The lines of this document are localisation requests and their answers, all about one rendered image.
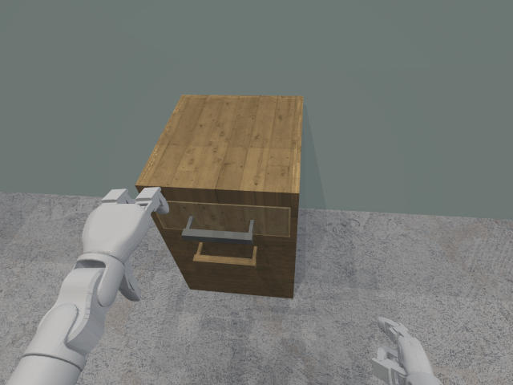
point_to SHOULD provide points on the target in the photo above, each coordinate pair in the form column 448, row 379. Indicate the left robot hand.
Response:
column 118, row 226

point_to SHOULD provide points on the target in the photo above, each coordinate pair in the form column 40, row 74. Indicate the right robot hand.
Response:
column 393, row 367

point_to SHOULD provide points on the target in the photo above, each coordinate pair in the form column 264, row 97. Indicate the handle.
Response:
column 234, row 262
column 217, row 236

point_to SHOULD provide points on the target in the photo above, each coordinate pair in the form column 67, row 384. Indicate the left robot forearm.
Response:
column 72, row 328

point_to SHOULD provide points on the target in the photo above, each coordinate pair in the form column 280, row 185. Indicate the drawer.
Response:
column 268, row 220

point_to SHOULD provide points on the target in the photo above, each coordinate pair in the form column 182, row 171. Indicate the cabinet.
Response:
column 237, row 150

